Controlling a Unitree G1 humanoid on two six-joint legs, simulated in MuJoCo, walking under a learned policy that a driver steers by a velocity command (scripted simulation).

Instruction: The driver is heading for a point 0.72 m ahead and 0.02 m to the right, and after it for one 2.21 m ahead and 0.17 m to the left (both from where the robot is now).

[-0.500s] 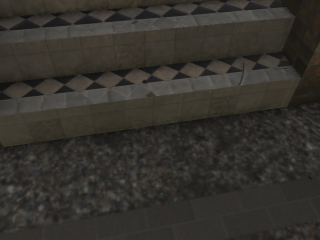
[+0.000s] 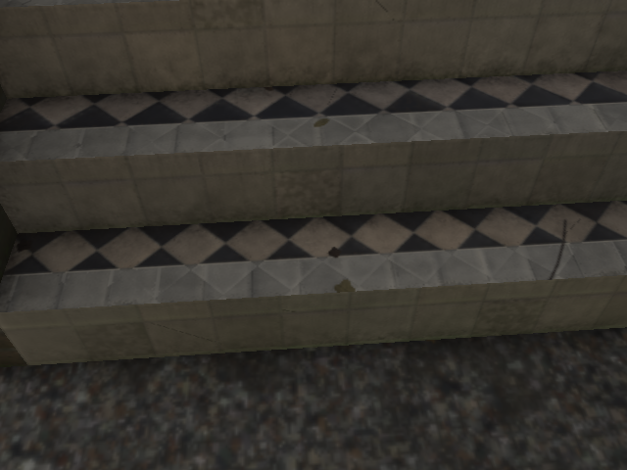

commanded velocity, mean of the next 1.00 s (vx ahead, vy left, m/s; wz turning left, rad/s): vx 0.50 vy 0.00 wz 0.00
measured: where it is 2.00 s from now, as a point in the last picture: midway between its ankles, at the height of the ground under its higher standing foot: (328, 463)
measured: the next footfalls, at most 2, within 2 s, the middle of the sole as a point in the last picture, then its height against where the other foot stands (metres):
left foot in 0.20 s outside the picture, level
right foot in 0.70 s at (373, 461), level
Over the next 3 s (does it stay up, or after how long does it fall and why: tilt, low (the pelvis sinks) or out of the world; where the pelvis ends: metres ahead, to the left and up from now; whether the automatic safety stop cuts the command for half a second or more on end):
stays up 0.57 0.01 0.00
